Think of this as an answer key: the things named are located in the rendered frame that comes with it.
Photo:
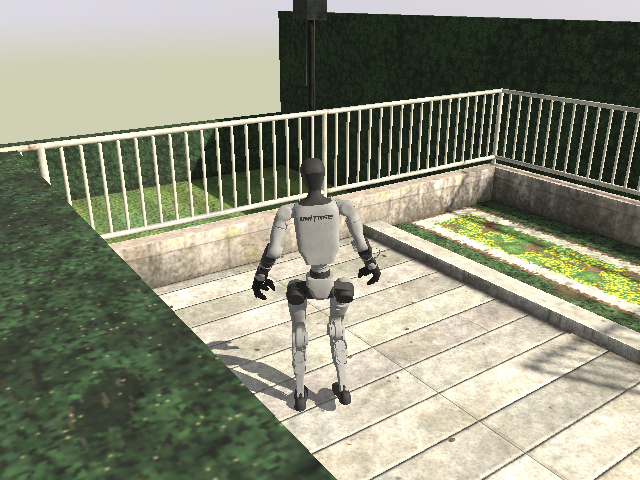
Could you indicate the right robot thigh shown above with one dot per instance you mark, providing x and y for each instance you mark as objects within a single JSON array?
[{"x": 343, "y": 295}]

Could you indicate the robot left forearm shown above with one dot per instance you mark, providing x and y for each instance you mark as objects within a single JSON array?
[{"x": 265, "y": 265}]

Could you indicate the robot right forearm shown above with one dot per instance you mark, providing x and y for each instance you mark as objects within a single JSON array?
[{"x": 368, "y": 257}]

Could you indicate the robot right hand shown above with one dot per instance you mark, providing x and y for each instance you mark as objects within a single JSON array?
[{"x": 365, "y": 271}]

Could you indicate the right robot upper arm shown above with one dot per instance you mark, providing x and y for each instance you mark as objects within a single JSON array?
[{"x": 347, "y": 208}]

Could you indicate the left robot foot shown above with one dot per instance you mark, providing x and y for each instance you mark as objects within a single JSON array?
[{"x": 300, "y": 403}]

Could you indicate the left robot upper arm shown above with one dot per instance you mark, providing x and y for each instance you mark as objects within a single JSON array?
[{"x": 284, "y": 213}]

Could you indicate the robot left hand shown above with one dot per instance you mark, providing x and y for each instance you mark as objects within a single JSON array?
[{"x": 257, "y": 285}]

